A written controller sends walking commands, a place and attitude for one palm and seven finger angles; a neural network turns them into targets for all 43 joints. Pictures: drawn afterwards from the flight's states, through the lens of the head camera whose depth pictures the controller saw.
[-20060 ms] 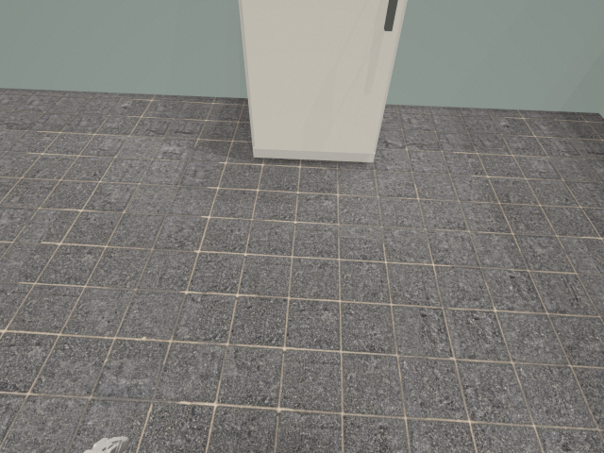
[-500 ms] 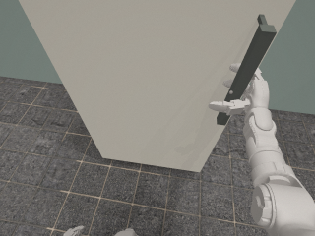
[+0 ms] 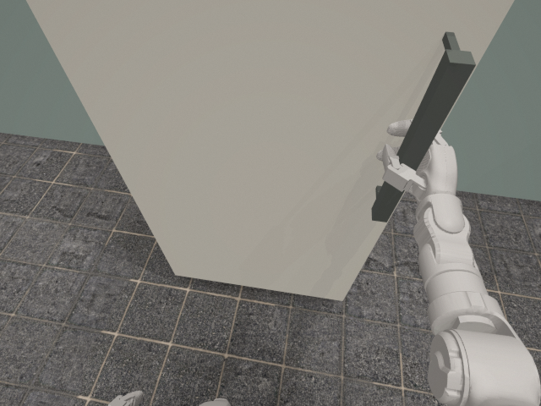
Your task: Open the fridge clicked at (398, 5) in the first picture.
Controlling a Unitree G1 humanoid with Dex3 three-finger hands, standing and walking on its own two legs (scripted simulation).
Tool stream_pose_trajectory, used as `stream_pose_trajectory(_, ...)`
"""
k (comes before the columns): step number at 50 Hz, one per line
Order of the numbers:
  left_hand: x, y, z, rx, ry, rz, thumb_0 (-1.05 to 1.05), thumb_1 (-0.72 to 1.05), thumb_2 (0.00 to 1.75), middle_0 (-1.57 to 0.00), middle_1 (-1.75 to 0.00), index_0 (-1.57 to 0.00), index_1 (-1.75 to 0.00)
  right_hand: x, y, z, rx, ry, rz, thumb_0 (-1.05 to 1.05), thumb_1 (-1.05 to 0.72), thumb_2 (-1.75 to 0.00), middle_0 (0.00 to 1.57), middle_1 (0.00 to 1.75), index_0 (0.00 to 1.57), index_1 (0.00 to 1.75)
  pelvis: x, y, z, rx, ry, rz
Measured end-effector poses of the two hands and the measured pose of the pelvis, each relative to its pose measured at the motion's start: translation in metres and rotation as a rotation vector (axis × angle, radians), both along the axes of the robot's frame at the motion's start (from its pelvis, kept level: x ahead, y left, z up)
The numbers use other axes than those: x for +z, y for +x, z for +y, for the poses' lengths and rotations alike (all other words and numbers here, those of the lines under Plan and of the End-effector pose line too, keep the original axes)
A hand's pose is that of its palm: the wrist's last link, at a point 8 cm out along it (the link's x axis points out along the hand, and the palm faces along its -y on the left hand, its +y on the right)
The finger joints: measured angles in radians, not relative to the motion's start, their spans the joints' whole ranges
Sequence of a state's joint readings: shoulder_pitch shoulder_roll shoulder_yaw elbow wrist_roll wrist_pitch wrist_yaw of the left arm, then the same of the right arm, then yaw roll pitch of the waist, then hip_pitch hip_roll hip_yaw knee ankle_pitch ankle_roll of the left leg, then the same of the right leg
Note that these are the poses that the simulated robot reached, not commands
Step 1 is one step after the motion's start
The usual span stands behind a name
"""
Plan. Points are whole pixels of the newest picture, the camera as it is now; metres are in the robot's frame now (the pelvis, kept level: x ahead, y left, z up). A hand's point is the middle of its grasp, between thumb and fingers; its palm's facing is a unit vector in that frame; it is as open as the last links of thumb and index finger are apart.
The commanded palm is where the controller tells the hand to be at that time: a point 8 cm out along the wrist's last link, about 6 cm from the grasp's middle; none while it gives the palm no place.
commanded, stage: grip the handle and tug to test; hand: right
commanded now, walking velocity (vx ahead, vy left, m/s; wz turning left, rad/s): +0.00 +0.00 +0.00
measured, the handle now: (407, 145) +0.49 -0.14 +0.12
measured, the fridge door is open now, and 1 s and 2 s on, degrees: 0 0 0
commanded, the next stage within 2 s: move the hooked fingers beside the handle in 0.68 s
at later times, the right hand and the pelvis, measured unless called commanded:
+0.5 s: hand (392, 167) +0.45 -0.12 +0.11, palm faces +0.02 +1.00 +0.00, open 5.6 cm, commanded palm +0.40 -0.17 +0.12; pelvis +0.00 +0.00 +0.00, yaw +1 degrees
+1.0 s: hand (397, 173) +0.44 -0.12 +0.11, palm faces +0.01 +1.00 +0.00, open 6.3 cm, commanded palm +0.39 -0.18 +0.12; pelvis +0.06 +0.00 +0.01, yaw +3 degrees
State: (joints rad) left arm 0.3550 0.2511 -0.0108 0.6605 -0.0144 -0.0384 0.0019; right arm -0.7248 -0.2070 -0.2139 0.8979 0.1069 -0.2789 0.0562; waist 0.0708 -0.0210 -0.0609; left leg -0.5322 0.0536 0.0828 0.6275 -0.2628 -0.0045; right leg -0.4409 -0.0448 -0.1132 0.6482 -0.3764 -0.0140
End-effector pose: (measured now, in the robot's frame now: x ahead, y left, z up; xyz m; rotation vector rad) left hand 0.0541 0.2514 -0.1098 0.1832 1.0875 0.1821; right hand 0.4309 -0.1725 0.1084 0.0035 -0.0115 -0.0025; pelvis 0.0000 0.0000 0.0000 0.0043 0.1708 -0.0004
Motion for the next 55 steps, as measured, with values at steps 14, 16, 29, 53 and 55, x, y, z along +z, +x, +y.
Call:
stream_pose_trajectory(14,0.002,0.008,0.002,-0.002,0.001,-0.022,0.01,0.91,0.90,-0.20,-0.30,-0.21,-0.30,0.000,0.000,0.000,-0.013,-0.002,0.010,0.00,-0.64,-0.82,0.45,1.40,0.45,1.40,0.002,0.000,0.003,0.001,-0.002,-0.008)
stream_pose_trajectory(16,0.002,0.007,0.002,-0.002,0.003,-0.019,0.01,0.91,0.90,-0.20,-0.30,-0.21,-0.30,0.000,0.000,0.000,-0.013,-0.002,0.011,0.00,-0.64,-0.82,0.45,1.40,0.45,1.40,0.002,0.000,0.003,0.000,-0.002,-0.007)
stream_pose_trajectory(29,0.005,0.009,0.005,0.025,-0.009,-0.032,0.01,0.91,0.90,-0.20,-0.30,-0.21,-0.30,0.000,-0.002,0.001,-0.021,-0.001,0.010,0.00,-0.65,-0.81,0.45,1.40,0.45,1.40,0.004,0.008,0.003,0.019,-0.002,-0.006)
stream_pose_trajectory(53,0.021,0.116,-0.015,-0.031,-0.040,-0.176,0.01,0.91,0.90,-0.20,-0.30,-0.20,-0.30,0.006,-0.020,-0.005,0.003,-0.010,0.001,0.01,-0.52,-0.71,0.38,1.34,0.36,1.34,0.012,0.061,-0.004,0.044,0.006,-0.025)
stream_pose_trajectory(55,0.022,0.127,-0.017,-0.042,-0.039,-0.193,0.01,0.91,0.90,-0.20,-0.30,-0.20,-0.30,0.006,-0.021,-0.005,0.007,-0.011,0.003,0.01,-0.45,-0.68,0.36,1.31,0.35,1.31,0.011,0.064,-0.004,0.040,0.008,-0.029)
